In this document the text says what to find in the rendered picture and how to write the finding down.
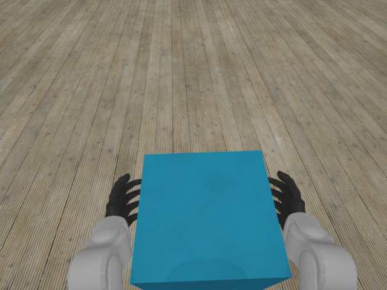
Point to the right robot forearm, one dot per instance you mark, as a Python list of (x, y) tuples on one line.
[(322, 264)]

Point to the robot right hand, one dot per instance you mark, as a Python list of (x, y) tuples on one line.
[(290, 196)]

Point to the robot left hand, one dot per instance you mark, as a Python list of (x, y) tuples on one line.
[(118, 199)]

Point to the carton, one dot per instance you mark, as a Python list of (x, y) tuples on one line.
[(207, 221)]

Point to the left robot forearm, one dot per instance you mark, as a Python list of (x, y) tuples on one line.
[(106, 252)]

